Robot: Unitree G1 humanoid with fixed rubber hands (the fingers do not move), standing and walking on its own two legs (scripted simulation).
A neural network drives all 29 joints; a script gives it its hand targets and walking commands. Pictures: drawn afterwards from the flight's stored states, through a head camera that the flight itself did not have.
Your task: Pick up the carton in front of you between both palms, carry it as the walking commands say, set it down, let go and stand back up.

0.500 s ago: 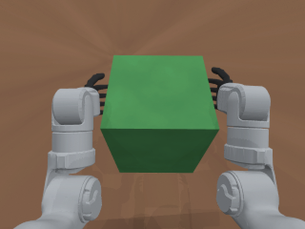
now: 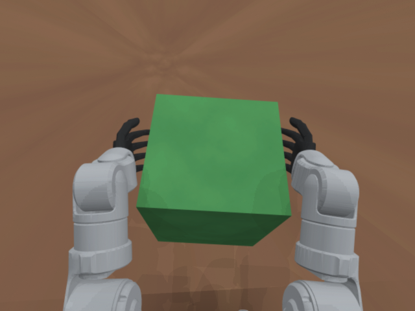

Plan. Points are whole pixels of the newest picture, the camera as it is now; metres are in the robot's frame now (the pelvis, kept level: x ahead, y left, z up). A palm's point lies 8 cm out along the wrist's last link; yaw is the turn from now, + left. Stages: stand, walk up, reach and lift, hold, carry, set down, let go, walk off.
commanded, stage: carry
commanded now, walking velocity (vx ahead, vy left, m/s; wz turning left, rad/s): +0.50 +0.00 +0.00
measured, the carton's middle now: (210, 179) +0.37 +0.00 +0.01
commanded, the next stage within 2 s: none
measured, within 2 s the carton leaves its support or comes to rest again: neither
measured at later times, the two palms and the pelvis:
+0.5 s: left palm (149, 55) +0.53 +0.12 +0.17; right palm (317, 53) +0.55 -0.18 +0.18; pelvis +0.17 -0.03 +0.00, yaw -1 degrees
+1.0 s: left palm out of the picture +0.82 +0.12 +0.19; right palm out of the picture +0.80 -0.18 +0.19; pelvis +0.43 -0.01 +0.03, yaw -1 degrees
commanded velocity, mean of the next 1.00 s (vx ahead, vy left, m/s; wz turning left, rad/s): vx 0.50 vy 0.00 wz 0.00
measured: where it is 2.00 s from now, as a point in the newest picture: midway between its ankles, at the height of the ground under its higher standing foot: (208, 134)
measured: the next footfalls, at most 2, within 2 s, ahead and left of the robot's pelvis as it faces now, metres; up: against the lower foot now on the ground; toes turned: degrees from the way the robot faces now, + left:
right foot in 0.18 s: +0.12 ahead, -0.10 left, +0.00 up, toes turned -6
left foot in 0.64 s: +0.43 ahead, +0.08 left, +0.04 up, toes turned +5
